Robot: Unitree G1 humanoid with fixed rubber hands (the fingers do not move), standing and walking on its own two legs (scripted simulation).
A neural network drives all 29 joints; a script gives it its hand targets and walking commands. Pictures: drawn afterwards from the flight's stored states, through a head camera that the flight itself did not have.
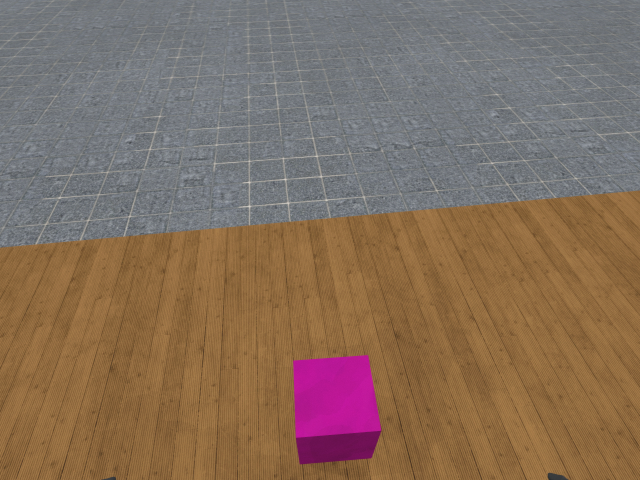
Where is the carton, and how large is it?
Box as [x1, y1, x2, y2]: [293, 355, 380, 463]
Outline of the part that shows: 367,355 293,361 295,428 300,463 371,457 380,432 380,426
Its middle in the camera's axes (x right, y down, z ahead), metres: +0.04 +0.48 +1.10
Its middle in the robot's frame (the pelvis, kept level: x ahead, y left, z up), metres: +0.45 -0.02 -0.66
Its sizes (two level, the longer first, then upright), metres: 0.210 0.200 0.250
